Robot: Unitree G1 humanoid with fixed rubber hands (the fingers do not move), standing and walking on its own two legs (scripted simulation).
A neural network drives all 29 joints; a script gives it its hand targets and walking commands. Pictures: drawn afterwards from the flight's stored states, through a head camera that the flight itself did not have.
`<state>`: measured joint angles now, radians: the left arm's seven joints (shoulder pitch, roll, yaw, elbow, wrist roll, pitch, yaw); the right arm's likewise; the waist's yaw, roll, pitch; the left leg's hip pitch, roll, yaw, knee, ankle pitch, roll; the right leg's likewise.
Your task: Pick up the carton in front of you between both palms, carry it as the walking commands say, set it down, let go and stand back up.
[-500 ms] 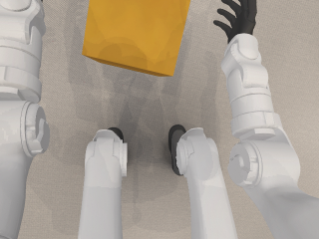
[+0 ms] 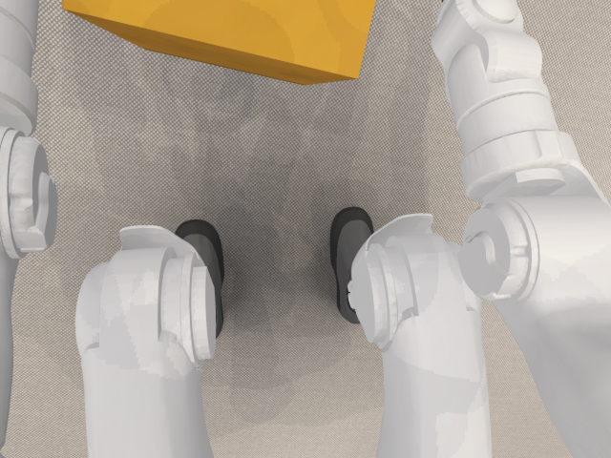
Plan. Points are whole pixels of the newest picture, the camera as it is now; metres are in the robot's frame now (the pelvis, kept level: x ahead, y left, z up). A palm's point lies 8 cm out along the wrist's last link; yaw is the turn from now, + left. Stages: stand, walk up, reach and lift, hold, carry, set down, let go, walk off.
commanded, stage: reach and lift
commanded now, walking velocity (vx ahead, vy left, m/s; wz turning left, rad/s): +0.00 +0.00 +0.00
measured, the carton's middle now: out of the picture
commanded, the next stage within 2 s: none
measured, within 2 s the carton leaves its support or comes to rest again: leaves its support in 0.70 s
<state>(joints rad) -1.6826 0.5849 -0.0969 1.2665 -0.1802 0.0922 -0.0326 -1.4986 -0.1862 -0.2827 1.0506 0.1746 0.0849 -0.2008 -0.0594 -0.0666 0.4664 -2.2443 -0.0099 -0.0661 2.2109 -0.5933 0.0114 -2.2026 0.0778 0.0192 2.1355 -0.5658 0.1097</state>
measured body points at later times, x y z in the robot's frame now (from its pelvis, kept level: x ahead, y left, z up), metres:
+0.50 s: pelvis +0.00 +0.00 +0.00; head +0.37 +0.05 +0.23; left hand +0.59 +0.20 -0.18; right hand +0.56 -0.10 -0.18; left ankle +0.10 +0.12 -0.34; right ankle +0.13 -0.14 -0.34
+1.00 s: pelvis +0.00 -0.01 +0.03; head +0.31 +0.06 +0.36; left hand +0.54 +0.21 -0.06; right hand +0.53 -0.09 -0.06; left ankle +0.10 +0.12 -0.34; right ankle +0.13 -0.15 -0.34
